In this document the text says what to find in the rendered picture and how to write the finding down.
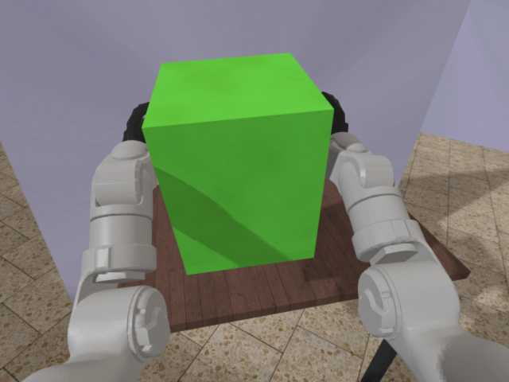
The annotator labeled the table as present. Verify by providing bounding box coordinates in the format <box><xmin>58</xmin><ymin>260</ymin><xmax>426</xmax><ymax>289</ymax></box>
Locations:
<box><xmin>117</xmin><ymin>178</ymin><xmax>471</xmax><ymax>382</ymax></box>

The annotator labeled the carton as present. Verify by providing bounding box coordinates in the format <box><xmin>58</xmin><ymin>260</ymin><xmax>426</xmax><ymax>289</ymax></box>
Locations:
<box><xmin>142</xmin><ymin>53</ymin><xmax>334</xmax><ymax>275</ymax></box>

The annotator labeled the right robot hand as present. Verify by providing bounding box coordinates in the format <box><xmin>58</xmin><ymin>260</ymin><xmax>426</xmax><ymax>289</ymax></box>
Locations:
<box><xmin>322</xmin><ymin>92</ymin><xmax>348</xmax><ymax>134</ymax></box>

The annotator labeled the robot left forearm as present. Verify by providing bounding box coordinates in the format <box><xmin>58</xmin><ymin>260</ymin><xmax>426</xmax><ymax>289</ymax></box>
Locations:
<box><xmin>68</xmin><ymin>140</ymin><xmax>157</xmax><ymax>352</ymax></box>

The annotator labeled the left robot hand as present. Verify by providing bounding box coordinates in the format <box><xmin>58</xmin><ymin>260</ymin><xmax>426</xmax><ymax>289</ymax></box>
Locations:
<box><xmin>122</xmin><ymin>102</ymin><xmax>150</xmax><ymax>143</ymax></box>

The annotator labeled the robot right forearm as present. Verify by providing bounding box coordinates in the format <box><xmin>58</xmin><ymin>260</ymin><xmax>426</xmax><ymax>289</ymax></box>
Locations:
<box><xmin>325</xmin><ymin>132</ymin><xmax>460</xmax><ymax>307</ymax></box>

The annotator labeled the right robot upper arm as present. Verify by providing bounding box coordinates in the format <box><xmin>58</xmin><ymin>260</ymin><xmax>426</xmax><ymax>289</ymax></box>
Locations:
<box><xmin>358</xmin><ymin>259</ymin><xmax>509</xmax><ymax>382</ymax></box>

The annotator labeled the left robot upper arm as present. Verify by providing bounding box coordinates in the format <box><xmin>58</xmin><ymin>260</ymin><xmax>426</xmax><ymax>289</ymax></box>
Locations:
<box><xmin>22</xmin><ymin>285</ymin><xmax>170</xmax><ymax>382</ymax></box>

